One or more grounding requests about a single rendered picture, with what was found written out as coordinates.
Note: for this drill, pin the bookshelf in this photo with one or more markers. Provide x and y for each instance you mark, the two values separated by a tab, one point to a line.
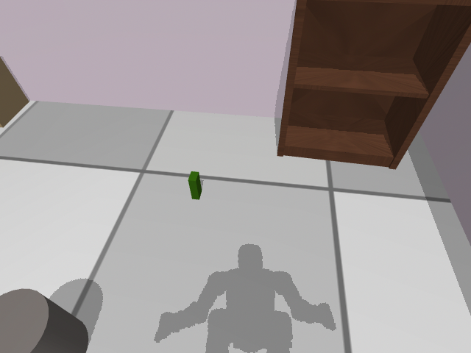
363	75

